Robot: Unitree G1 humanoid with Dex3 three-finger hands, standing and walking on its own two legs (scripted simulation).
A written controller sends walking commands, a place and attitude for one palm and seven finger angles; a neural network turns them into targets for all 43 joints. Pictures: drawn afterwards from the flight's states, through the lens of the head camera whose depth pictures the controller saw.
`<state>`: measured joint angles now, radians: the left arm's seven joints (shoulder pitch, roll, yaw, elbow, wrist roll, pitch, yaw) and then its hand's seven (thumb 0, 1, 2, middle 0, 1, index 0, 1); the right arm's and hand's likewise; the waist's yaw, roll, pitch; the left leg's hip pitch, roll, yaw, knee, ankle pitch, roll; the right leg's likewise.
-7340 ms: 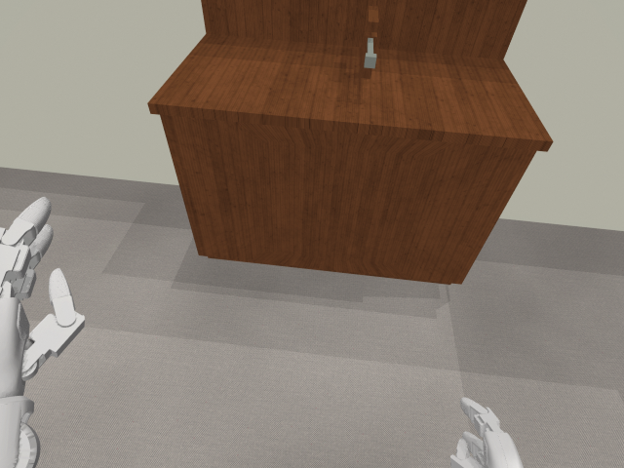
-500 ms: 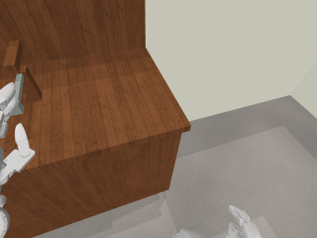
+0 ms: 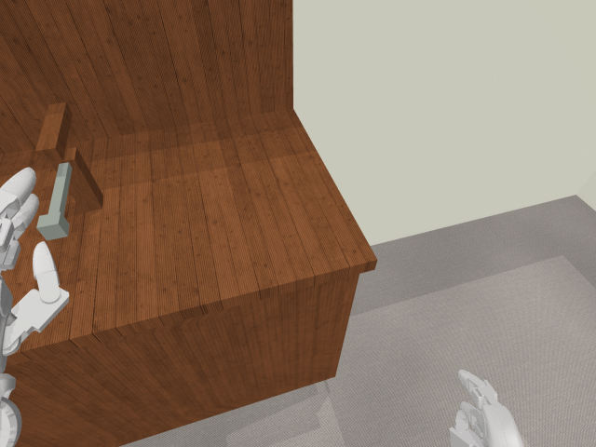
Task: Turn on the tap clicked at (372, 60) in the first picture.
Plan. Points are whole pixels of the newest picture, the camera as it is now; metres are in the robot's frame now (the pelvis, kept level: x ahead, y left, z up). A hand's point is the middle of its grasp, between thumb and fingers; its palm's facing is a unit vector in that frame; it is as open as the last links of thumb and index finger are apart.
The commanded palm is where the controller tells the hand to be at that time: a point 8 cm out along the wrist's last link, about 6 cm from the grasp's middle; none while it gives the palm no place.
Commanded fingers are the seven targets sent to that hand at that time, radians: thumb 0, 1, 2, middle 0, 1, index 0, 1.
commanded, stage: come to a stop and stand still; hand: left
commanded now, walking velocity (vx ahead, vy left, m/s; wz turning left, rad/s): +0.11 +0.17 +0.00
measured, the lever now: (53, 226) +0.37 +0.38 +0.08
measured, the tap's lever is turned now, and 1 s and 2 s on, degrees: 0 0 0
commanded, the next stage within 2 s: look again from close up in 2.00 s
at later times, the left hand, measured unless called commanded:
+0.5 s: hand (17, 275) +0.24 +0.30 +0.17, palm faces +0.40 -0.80 -0.44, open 7.4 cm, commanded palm +0.17 +0.33 +0.17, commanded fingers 0.00 0.90 0.90 -0.20 -0.30 -0.20 -0.30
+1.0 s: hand out of the picture +0.18 +0.32 +0.18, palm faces +0.47 -0.83 -0.28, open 7.4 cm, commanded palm +0.12 +0.34 +0.17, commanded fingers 0.00 0.90 0.90 -0.20 -0.30 -0.20 -0.30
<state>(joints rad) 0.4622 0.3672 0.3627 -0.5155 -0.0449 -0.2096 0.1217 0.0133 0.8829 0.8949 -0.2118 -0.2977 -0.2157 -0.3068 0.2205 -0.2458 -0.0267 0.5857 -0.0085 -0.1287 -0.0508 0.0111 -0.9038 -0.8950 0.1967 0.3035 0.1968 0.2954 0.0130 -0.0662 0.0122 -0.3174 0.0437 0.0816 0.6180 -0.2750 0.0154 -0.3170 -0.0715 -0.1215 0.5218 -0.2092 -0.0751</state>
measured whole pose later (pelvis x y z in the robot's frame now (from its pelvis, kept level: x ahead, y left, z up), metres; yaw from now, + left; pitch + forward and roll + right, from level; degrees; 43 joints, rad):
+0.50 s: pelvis +0.01 +0.04 +0.00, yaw +0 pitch -2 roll -1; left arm 0.39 0.42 0.40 -0.50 -0.02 -0.18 0.11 0.01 0.88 0.89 -0.21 -0.30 -0.21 -0.31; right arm 0.19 -0.16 0.01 0.55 0.00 -0.13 -0.03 0.01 -0.90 -0.89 0.20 0.30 0.20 0.30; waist 0.02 -0.02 0.09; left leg -0.18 0.05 0.09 0.52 -0.31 0.00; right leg -0.24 -0.02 -0.13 0.46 -0.19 -0.01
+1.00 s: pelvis -0.04 +0.06 -0.01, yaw +1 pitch -4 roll -1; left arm 0.31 0.35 0.39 -0.43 -0.03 -0.23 0.12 0.02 0.89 0.90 -0.21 -0.30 -0.21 -0.31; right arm 0.27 -0.19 0.02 0.60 0.01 -0.19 -0.02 0.01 -0.90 -0.89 0.20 0.30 0.20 0.30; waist 0.03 -0.05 0.07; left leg -0.21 0.02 0.09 0.53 -0.25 0.04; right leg -0.27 -0.01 -0.05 0.46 -0.15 -0.01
